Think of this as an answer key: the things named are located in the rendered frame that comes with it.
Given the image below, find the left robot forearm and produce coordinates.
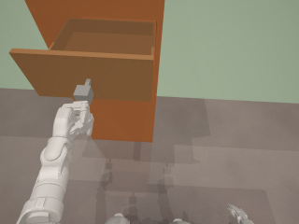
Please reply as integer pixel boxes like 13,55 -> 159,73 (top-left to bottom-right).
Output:
16,136 -> 73,224

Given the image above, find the robot left shin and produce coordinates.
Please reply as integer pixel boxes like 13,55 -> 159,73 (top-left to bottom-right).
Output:
114,213 -> 123,217

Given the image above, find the drawer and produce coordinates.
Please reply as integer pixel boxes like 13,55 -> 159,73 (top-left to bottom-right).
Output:
9,18 -> 156,102

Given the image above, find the robot left hand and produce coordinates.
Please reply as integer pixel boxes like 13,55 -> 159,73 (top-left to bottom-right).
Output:
52,101 -> 94,143

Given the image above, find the cabinet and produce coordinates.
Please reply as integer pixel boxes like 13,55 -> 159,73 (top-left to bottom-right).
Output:
24,0 -> 165,143

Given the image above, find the handle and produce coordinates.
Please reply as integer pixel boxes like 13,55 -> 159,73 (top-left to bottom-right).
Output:
73,78 -> 94,105

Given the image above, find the robot right hand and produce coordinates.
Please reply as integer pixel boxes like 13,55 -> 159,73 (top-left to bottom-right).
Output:
227,204 -> 254,224

